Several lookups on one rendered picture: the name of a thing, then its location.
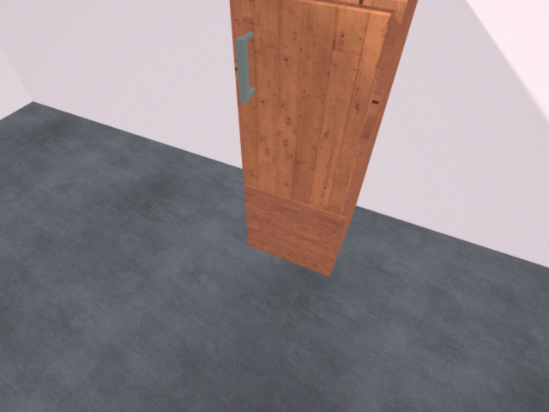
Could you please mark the handle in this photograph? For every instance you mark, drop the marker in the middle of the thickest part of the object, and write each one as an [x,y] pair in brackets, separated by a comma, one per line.
[243,68]

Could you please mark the cupboard door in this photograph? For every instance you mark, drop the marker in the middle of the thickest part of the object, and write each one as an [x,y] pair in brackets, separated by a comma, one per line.
[313,65]

